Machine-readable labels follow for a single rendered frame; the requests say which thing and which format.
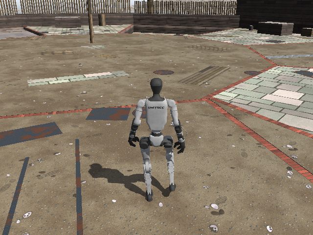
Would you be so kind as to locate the robot right shin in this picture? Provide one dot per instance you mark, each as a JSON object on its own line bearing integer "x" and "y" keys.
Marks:
{"x": 171, "y": 169}

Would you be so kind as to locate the right robot thigh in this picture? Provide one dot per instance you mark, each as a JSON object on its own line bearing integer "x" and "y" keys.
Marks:
{"x": 168, "y": 144}

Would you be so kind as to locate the left robot upper arm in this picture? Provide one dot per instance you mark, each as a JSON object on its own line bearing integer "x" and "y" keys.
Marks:
{"x": 138, "y": 111}

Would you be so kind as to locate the right robot hand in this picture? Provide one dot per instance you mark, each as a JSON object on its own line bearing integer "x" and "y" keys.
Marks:
{"x": 182, "y": 146}

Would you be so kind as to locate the left robot forearm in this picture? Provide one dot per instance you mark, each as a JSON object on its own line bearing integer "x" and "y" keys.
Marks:
{"x": 133, "y": 130}

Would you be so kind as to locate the right robot upper arm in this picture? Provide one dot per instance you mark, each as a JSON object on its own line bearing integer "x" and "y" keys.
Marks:
{"x": 174, "y": 112}

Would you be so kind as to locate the left robot hand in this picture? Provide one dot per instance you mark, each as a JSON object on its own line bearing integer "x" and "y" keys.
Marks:
{"x": 133, "y": 139}

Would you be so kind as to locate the right robot forearm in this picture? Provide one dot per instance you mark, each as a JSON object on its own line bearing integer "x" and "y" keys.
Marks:
{"x": 179, "y": 132}

